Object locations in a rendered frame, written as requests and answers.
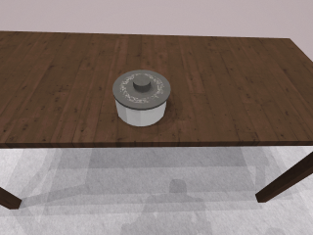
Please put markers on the knob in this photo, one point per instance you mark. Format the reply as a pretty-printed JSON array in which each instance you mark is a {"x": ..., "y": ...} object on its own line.
[{"x": 141, "y": 82}]

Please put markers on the lid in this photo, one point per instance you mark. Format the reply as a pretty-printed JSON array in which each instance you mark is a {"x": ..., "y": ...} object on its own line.
[{"x": 141, "y": 100}]

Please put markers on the table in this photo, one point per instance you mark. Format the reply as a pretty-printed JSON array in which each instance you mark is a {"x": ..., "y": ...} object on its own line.
[{"x": 225, "y": 91}]

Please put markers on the pot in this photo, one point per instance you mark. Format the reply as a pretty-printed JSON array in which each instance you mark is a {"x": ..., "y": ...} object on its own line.
[{"x": 140, "y": 117}]

